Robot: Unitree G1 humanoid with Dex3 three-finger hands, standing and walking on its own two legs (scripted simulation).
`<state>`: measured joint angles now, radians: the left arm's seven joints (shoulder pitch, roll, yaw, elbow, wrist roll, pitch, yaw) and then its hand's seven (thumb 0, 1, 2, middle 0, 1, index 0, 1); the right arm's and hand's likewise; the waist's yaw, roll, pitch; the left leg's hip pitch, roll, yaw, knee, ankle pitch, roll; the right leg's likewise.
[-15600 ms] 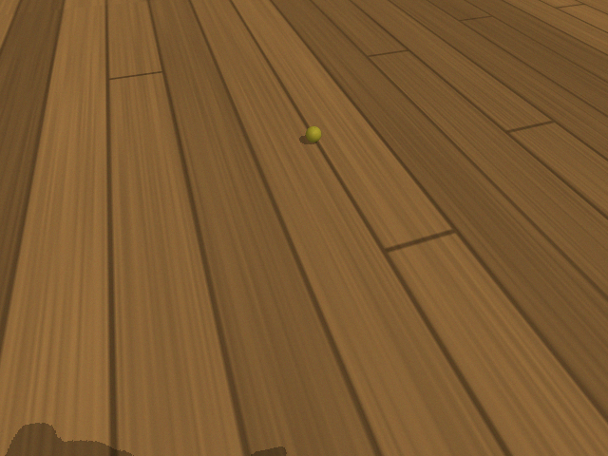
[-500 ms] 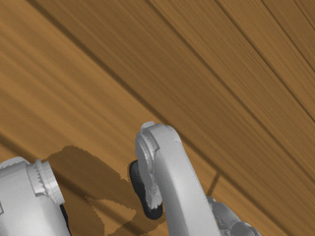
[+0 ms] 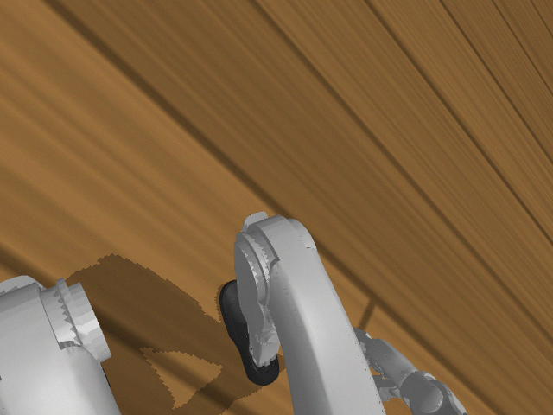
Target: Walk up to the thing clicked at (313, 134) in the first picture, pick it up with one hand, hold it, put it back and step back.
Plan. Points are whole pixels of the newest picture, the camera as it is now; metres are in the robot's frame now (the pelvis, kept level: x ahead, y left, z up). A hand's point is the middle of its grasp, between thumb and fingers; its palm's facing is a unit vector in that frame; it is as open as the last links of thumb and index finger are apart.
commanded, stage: rest palm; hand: left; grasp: from above
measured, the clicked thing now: out of the picture +0.44 +0.37 -0.25
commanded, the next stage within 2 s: close in 0.18 s
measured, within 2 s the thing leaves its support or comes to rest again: neither
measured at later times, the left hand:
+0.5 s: hand out of the picture +0.42 +0.37 -0.23, palm faces -0.40 -0.18 -0.90, open 13.9 cm
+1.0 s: hand out of the picture +0.42 +0.37 -0.23, palm faces -0.41 -0.17 -0.90, open 12.9 cm
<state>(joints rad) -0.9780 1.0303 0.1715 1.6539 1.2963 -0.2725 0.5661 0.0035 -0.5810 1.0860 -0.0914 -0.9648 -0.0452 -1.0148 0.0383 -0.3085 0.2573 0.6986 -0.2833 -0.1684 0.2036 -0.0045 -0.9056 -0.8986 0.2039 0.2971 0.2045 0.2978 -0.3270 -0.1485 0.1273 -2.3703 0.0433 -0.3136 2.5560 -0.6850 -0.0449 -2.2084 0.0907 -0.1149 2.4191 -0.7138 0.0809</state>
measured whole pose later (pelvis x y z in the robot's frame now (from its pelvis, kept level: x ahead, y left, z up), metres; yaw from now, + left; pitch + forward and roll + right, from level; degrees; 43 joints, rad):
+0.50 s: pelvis +0.00 +0.00 +0.00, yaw -1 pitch +26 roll -14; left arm -0.97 1.06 0.19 1.66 1.28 -0.29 0.56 0.00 -0.51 1.05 -0.10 -1.01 -0.08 -1.04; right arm 0.05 -0.32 0.28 0.70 -0.29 -0.17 0.22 0.00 -0.90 -0.90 0.20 0.30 0.20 0.30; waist -0.33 -0.15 0.15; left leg -2.36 0.05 -0.33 2.57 -0.69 -0.05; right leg -2.20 0.09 -0.12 2.42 -0.71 0.09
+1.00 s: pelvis +0.00 +0.00 +0.00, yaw -1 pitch +25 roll -14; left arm -0.98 1.07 0.17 1.66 1.27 -0.28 0.55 0.00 -0.35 0.97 -0.17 -1.01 -0.18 -1.01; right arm 0.04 -0.32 0.29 0.68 -0.29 -0.17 0.20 0.00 -0.90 -0.90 0.20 0.30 0.20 0.30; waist -0.33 -0.16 0.15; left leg -2.36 0.05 -0.33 2.56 -0.68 -0.04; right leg -2.20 0.10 -0.13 2.41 -0.70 0.08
